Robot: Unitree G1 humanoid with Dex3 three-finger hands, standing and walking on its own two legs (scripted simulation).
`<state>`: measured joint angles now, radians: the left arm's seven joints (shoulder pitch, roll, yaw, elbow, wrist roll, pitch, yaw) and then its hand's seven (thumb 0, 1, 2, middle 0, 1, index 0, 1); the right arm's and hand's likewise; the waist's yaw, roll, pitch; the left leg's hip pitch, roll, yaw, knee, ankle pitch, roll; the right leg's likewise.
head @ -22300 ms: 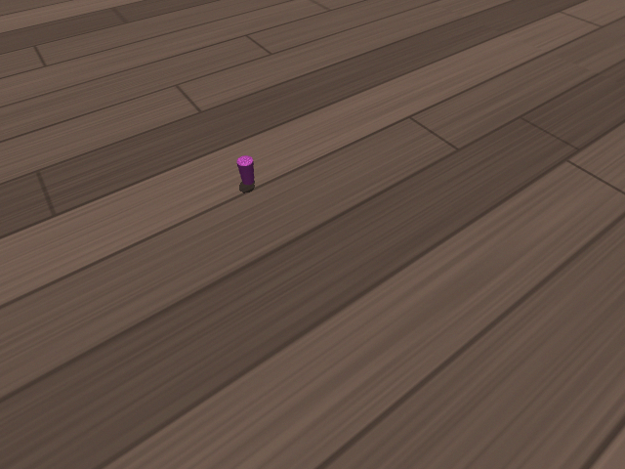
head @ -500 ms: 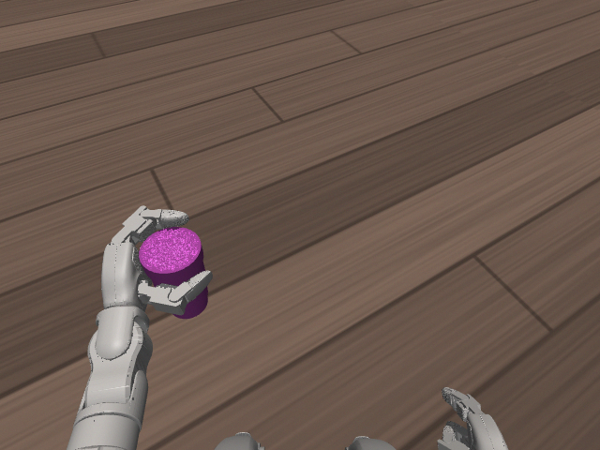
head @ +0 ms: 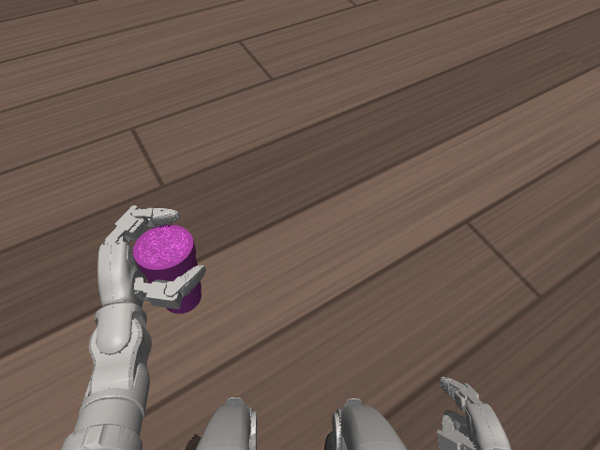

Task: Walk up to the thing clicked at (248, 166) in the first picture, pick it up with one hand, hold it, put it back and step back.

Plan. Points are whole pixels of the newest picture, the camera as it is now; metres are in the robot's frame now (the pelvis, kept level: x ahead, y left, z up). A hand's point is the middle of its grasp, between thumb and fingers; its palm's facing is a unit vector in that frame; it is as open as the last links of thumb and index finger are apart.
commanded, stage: crouch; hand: left
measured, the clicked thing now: (174, 274) +0.34 +0.18 -0.02
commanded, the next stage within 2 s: lower in 1.50 s
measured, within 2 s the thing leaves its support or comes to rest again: neither
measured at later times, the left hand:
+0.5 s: hand (189, 298) +0.39 +0.20 -0.24, palm faces +0.20 -0.98 -0.02, open 10.1 cm
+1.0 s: hand (200, 311) +0.42 +0.21 -0.41, palm faces +0.17 -0.99 -0.01, open 10.1 cm
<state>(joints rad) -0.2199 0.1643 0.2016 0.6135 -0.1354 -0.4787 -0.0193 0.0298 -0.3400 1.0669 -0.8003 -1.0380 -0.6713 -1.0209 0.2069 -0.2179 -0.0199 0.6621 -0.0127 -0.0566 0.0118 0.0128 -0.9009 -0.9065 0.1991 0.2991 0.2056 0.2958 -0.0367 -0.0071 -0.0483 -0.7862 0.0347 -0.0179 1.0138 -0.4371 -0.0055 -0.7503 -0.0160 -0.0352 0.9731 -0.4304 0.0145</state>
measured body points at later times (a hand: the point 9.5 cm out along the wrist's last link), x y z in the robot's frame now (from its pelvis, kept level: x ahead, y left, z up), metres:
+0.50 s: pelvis -0.04 +0.00 -0.21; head +0.15 +0.02 +0.20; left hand +0.37 +0.25 -0.23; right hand +0.09 -0.25 -0.34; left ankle +0.03 +0.12 -0.68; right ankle +0.03 -0.13 -0.68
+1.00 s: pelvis -0.07 +0.00 -0.36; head +0.14 +0.04 +0.03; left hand +0.40 +0.27 -0.40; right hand +0.00 -0.28 -0.48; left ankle +0.03 +0.12 -0.68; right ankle +0.03 -0.13 -0.68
